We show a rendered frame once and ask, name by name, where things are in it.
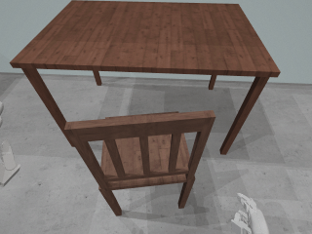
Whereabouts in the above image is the left robot hand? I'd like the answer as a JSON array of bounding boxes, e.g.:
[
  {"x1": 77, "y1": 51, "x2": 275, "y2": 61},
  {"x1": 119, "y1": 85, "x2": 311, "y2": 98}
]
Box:
[{"x1": 0, "y1": 101, "x2": 20, "y2": 187}]

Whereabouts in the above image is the right robot hand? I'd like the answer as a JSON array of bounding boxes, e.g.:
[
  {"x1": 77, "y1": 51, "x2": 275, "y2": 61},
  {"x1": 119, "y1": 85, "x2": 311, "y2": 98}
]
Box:
[{"x1": 231, "y1": 193, "x2": 270, "y2": 234}]

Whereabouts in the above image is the table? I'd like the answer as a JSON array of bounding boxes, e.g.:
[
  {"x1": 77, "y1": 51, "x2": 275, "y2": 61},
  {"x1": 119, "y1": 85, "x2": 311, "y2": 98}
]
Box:
[{"x1": 10, "y1": 0, "x2": 281, "y2": 155}]

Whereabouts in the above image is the chair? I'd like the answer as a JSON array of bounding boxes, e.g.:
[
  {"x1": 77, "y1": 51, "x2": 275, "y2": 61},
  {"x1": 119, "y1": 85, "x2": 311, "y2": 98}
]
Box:
[{"x1": 64, "y1": 110, "x2": 215, "y2": 216}]

